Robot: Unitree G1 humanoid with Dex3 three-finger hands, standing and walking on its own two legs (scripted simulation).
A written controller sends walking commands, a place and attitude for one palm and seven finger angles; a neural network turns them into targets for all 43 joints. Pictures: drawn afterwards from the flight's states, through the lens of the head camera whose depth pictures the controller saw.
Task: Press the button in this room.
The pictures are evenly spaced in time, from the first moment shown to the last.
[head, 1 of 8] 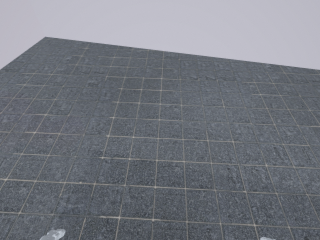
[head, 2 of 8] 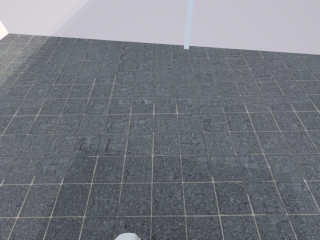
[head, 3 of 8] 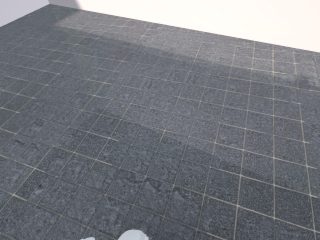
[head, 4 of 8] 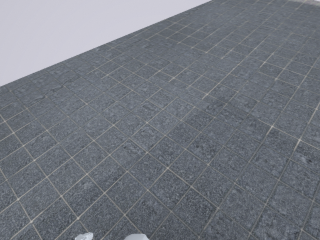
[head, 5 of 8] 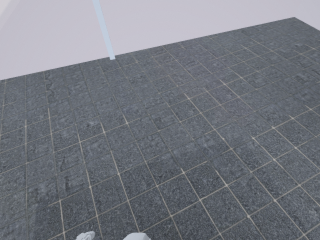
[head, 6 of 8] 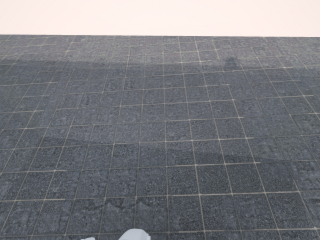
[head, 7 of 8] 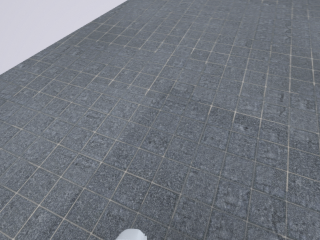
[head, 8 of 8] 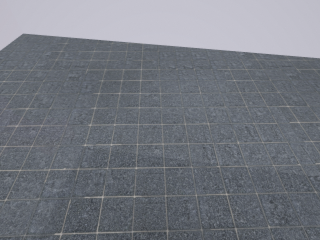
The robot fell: no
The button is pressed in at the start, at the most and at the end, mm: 0 0 0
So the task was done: no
